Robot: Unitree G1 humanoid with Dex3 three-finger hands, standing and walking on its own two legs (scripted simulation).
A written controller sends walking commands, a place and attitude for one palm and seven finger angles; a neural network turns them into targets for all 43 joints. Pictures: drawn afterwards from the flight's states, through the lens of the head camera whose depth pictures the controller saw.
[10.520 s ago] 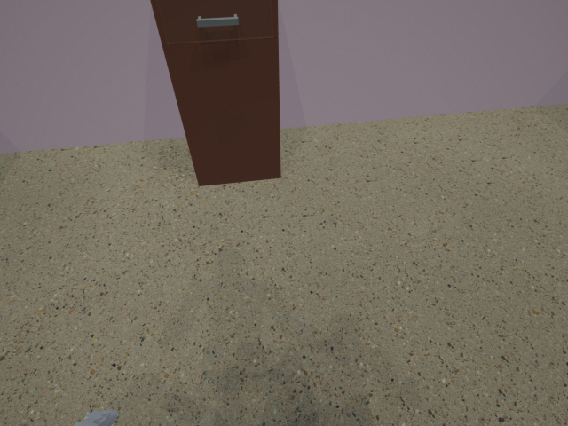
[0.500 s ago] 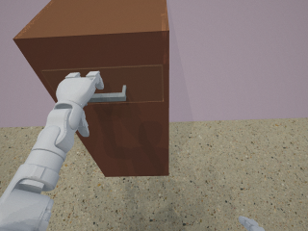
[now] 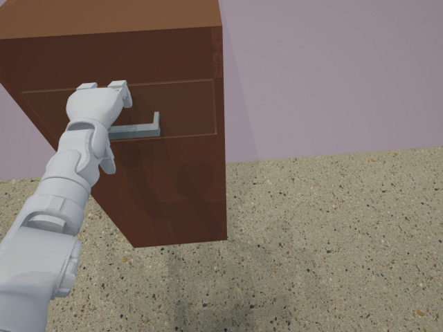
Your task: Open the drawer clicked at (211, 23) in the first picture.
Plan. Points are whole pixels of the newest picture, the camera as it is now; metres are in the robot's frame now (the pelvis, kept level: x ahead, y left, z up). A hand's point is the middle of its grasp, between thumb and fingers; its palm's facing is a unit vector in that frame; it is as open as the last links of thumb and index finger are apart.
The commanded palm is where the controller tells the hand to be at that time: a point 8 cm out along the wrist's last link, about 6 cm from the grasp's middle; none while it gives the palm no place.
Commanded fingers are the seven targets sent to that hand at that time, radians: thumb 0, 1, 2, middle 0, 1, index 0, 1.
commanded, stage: move the hooked fingers above the handle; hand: left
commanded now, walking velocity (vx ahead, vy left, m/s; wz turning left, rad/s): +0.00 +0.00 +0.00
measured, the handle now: (127, 125) +0.54 +0.20 +0.05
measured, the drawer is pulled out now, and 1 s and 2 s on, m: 0.00 0.00 0.00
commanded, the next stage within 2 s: lower the fingers behind the handle in 0.72 s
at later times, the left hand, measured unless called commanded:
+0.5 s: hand (100, 128) +0.47 +0.23 +0.11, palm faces +0.00 -0.02 -1.00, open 13.8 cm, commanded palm +0.45 +0.22 +0.17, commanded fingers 0.00 -0.50 0.30 -0.30 -1.20 -0.30 -1.20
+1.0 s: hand (113, 128) +0.48 +0.21 +0.10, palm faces -0.05 -0.02 -1.00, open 13.8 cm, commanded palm +0.46 +0.22 +0.15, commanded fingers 0.00 -0.50 0.30 -0.30 -1.20 -0.30 -1.20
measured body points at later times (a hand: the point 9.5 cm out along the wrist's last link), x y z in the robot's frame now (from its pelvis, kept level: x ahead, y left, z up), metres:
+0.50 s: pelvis +0.00 +0.01 +0.00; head +0.05 -0.01 +0.45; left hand +0.46 +0.22 +0.17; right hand +0.05 -0.27 -0.13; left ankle +0.02 +0.12 -0.72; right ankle -0.04 -0.10 -0.72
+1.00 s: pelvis +0.00 +0.01 +0.00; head +0.06 -0.01 +0.45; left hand +0.48 +0.21 +0.15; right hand +0.04 -0.26 -0.14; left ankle +0.02 +0.12 -0.72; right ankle -0.04 -0.10 -0.72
